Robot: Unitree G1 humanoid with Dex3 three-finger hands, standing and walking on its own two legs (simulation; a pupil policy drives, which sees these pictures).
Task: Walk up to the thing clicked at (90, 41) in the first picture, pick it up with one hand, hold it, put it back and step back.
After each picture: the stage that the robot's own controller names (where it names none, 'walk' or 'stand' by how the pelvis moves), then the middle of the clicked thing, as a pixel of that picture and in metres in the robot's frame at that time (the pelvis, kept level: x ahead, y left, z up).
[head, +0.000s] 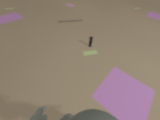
stand; (90, 42) +1.63 +0.00 -0.66
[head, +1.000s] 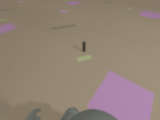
walk; (83, 46) +1.50 +0.22 -0.65
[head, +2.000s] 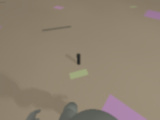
walk; (78, 59) +1.00 +0.25 -0.64
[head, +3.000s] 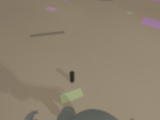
walk; (72, 77) +0.63 +0.20 -0.63
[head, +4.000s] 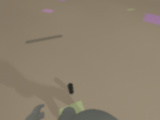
stand; (70, 89) +0.44 +0.20 -0.63
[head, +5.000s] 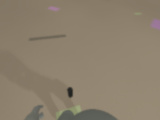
stand; (70, 92) +0.38 +0.18 -0.64
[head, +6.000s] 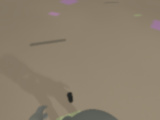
stand; (70, 97) +0.35 +0.19 -0.66
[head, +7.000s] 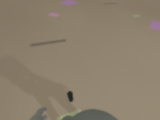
stand; (70, 96) +0.37 +0.20 -0.66
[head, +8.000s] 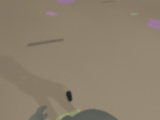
stand; (69, 96) +0.36 +0.21 -0.66
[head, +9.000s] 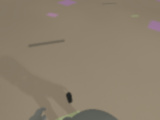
stand; (69, 98) +0.35 +0.20 -0.66
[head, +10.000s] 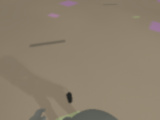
stand; (69, 98) +0.36 +0.20 -0.66
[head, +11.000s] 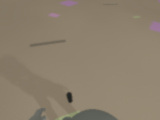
stand; (69, 97) +0.36 +0.20 -0.66
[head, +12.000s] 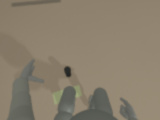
go down; (68, 72) +0.42 +0.17 -0.46
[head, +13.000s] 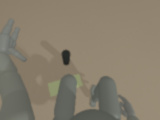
go down; (66, 58) +0.48 +0.17 -0.30
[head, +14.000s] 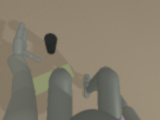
close in; (51, 45) +0.48 +0.19 -0.21
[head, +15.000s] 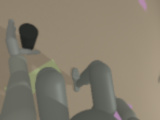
close; (28, 40) +0.47 +0.22 -0.18
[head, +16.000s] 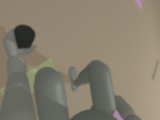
lift; (24, 41) +0.46 +0.23 -0.18
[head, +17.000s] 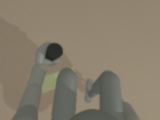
lift; (51, 54) +0.38 +0.23 -0.08
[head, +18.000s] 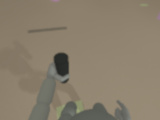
hold; (62, 70) +0.32 +0.17 +0.06
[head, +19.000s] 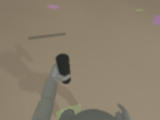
hold; (64, 71) +0.33 +0.16 +0.04
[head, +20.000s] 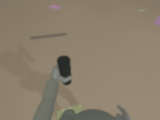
hold; (65, 72) +0.32 +0.16 +0.03
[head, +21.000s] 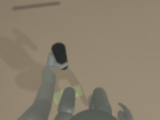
crouch; (61, 58) +0.41 +0.17 -0.02
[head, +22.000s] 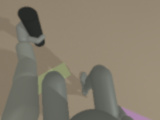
lower; (35, 31) +0.54 +0.22 -0.09
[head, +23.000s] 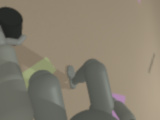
lower; (12, 31) +0.51 +0.24 -0.19
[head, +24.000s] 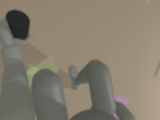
lower; (20, 32) +0.50 +0.23 -0.19
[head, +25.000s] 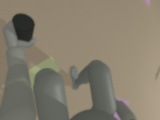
lower; (24, 34) +0.49 +0.22 -0.19
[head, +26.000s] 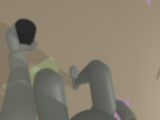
lower; (26, 38) +0.48 +0.21 -0.19
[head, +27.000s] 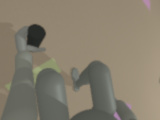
open; (34, 41) +0.47 +0.19 -0.19
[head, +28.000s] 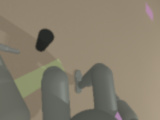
stand; (43, 42) +0.46 +0.19 -0.20
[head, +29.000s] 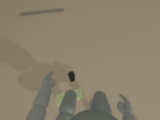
walk; (71, 77) +0.42 +0.14 -0.49
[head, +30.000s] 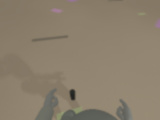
stand; (72, 95) +0.37 +0.14 -0.60
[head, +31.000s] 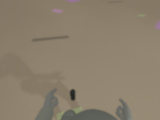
stand; (72, 95) +0.38 +0.14 -0.60
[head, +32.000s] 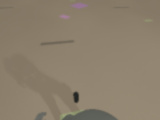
stand; (76, 97) +0.38 +0.13 -0.65
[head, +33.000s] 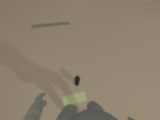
walk; (77, 81) +0.45 +0.08 -0.64
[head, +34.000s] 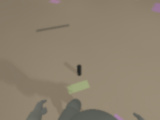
walk; (79, 70) +0.67 +0.16 -0.63
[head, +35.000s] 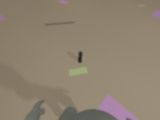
stand; (80, 57) +0.99 +0.17 -0.63
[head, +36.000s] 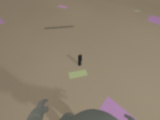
stand; (79, 60) +0.99 +0.15 -0.65
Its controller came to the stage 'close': yes
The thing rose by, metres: 0.69
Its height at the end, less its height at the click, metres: +0.00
